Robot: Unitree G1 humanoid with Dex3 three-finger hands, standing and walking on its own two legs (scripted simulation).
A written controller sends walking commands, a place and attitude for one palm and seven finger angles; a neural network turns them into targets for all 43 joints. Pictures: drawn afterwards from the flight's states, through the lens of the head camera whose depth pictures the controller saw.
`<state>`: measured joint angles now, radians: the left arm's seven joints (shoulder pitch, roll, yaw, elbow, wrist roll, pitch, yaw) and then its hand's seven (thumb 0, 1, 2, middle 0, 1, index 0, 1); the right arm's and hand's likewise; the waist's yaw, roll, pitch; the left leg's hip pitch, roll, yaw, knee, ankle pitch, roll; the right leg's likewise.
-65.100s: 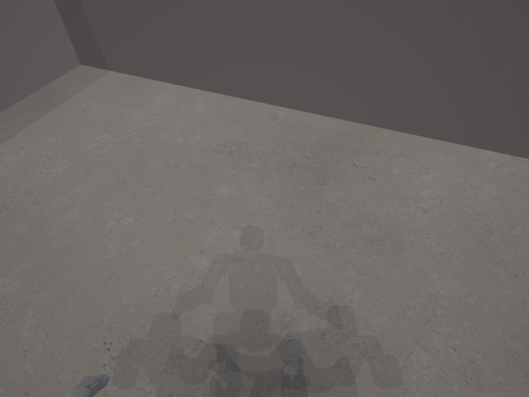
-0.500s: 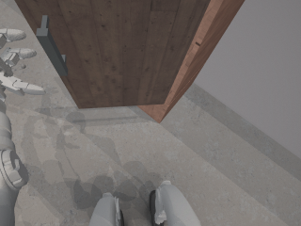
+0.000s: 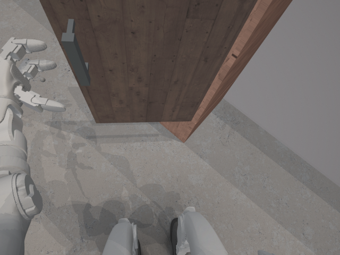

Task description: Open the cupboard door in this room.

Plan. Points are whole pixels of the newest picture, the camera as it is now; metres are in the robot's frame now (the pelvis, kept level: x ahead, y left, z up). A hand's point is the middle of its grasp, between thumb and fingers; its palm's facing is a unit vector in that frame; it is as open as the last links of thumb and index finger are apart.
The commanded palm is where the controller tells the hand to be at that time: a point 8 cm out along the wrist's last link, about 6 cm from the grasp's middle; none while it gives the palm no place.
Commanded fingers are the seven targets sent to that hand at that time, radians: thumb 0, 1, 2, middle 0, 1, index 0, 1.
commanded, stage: move the hooked fingers beside the handle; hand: left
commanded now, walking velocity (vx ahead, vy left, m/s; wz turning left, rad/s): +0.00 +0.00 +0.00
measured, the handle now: (79, 55) +0.54 +0.18 +0.05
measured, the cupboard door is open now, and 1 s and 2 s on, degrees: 45 45 45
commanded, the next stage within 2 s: slide the fingers in behind the handle in 0.14 s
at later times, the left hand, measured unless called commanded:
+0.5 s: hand (52, 81) +0.48 +0.23 +0.04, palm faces +0.00 -1.00 +0.01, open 14.0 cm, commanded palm +0.46 +0.27 +0.05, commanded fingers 0.00 -0.50 0.30 -0.30 -1.20 -0.30 -1.20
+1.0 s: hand (70, 81) +0.48 +0.19 +0.04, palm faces +0.02 -1.00 -0.01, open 14.0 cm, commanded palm +0.46 +0.23 +0.05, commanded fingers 0.00 -0.50 0.30 -0.30 -1.20 -0.30 -1.20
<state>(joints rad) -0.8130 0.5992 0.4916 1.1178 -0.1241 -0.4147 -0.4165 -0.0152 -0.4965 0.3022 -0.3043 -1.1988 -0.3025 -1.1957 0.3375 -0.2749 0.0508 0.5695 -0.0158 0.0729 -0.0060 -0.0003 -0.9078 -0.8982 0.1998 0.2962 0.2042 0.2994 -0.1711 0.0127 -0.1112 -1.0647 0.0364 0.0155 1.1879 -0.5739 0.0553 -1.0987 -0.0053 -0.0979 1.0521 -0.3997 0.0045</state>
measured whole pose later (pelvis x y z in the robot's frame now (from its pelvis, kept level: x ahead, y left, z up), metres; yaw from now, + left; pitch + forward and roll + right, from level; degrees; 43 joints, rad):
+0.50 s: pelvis +0.00 +0.00 +0.00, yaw +0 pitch +25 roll -4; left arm -0.82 0.57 0.46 1.12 -0.12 -0.41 -0.39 -0.02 -0.50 0.30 -0.30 -1.20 -0.30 -1.20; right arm 0.36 -0.27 0.05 0.59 -0.01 0.08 0.00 0.00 -0.91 -0.90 0.20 0.30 0.20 0.30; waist -0.17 0.01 -0.11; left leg -1.06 0.04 0.01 1.18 -0.57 0.05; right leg -1.09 0.00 -0.10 1.05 -0.40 0.00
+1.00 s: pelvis +0.00 -0.01 +0.00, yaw +0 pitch +24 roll -3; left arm -0.78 0.48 0.42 1.09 -0.11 -0.45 -0.29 -0.01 -0.50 0.30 -0.31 -1.20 -0.30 -1.20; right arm 0.34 -0.26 0.04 0.58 -0.02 0.07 0.01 0.00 -0.91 -0.90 0.20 0.30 0.20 0.30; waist -0.16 0.01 -0.12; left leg -1.02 0.03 0.02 1.17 -0.56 0.04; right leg -1.08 0.00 -0.09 1.06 -0.41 -0.01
